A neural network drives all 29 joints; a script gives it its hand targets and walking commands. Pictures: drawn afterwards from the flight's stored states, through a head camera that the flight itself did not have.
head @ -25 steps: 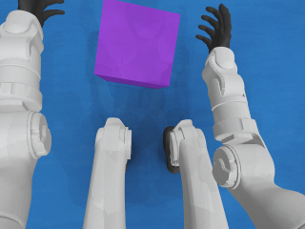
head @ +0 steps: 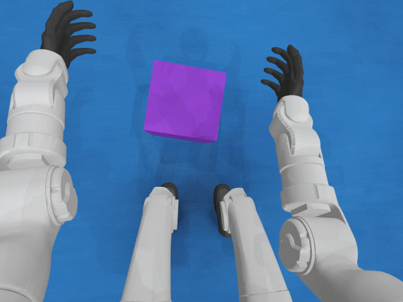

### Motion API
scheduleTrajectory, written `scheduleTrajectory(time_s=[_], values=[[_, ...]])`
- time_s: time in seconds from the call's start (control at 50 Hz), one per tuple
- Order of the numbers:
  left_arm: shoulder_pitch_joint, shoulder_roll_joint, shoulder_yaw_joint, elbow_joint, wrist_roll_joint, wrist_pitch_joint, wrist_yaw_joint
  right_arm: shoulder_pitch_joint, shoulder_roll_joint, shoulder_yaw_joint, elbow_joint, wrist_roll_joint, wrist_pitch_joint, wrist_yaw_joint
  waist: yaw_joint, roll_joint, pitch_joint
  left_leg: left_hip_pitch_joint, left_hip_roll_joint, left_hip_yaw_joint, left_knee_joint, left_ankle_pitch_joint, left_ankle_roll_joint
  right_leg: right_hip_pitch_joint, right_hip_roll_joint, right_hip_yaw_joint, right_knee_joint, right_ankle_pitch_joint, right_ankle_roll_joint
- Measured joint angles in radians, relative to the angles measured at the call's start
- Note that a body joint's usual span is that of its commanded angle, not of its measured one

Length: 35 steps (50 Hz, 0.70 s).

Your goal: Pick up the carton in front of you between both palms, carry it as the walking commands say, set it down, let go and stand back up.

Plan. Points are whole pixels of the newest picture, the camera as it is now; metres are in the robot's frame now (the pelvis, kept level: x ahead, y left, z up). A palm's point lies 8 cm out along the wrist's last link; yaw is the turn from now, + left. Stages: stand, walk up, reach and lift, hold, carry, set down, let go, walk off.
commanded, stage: let go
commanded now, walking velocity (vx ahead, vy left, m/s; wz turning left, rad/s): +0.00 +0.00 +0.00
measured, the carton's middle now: (184, 108) +0.49 +0.04 -0.50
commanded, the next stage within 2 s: stand in 1.32 s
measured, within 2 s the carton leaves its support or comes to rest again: neither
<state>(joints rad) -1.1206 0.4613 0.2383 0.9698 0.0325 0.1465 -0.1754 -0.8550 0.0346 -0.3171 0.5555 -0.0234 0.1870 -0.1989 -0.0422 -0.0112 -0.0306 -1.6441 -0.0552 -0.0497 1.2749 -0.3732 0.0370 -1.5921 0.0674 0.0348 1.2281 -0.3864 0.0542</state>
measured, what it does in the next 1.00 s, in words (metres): rises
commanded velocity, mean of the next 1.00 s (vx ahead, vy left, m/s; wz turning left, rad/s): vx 0.00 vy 0.00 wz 0.00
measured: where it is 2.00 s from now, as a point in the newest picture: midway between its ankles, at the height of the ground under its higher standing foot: (196, 219)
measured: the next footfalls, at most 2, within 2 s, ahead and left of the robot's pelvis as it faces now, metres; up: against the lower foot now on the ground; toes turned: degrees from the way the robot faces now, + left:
none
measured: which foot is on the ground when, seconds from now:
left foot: down 0.00-1.00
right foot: down 0.00-1.00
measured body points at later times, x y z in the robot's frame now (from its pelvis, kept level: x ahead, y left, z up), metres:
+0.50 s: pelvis +0.07 -0.01 +0.11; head +0.25 +0.02 +0.52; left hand +0.38 +0.25 +0.00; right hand +0.37 -0.21 +0.01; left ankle +0.08 +0.09 -0.59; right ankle +0.08 -0.14 -0.59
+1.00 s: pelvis +0.10 -0.03 +0.15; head +0.13 -0.03 +0.60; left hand +0.26 +0.21 +0.08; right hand +0.29 -0.26 +0.08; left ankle +0.08 +0.09 -0.59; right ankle +0.08 -0.14 -0.59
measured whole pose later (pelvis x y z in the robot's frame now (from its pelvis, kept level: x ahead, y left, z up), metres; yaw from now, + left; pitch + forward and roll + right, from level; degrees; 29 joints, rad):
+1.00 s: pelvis +0.10 -0.03 +0.15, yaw +3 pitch +0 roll +0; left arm 0.23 0.21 0.04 0.45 0.00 0.08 -0.07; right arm 0.23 -0.22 -0.04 0.43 0.01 0.08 0.06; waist 0.00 0.00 0.05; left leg -0.16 -0.03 -0.06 0.42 -0.25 0.00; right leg -0.15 0.05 0.05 0.44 -0.28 -0.03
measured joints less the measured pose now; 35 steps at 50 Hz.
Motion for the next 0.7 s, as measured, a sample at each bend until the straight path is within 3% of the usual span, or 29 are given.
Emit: scheduleTrajectory(time_s=[0.12, 0.26, 0.46, 0.7], values=[[0.075, -0.047, 0.036, -0.025, 0.052, -0.016, 0.022, 0.08, 0.0, 0.015, -0.005, -0.043, -0.023, 0.032, 0.006, 0.0, -0.017, 0.105, -0.007, -0.002, -0.124, 0.035, 0.0, 0.103, -0.013, 0.005, -0.118, 0.031, -0.003], [0.362, -0.143, 0.036, -0.18, 0.065, -0.043, 0.092, 0.318, -0.048, 0.099, -0.036, -0.082, -0.064, 0.109, 0.02, -0.002, -0.031, 0.293, -0.018, -0.003, -0.276, 0.061, -0.002, 0.284, -0.031, 0.012, -0.254, 0.049, -0.013], [0.752, -0.189, -0.033, -0.33, 0.0, -0.104, 0.114, 0.622, -0.151, 0.203, -0.052, -0.014, -0.127, 0.204, 0.008, -0.02, -0.017, 0.642, -0.012, -0.009, -0.466, 0.073, -0.013, 0.621, -0.037, 0.013, -0.425, 0.057, -0.037], [1.123, -0.23, -0.112, -0.406, -0.028, -0.164, 0.123, 0.968, -0.207, 0.276, -0.109, 0.032, -0.184, 0.238, -0.001, -0.014, 0.0, 1.087, 0.014, -0.005, -0.696, 0.092, -0.028, 1.052, -0.026, 0.025, -0.641, 0.081, -0.064]])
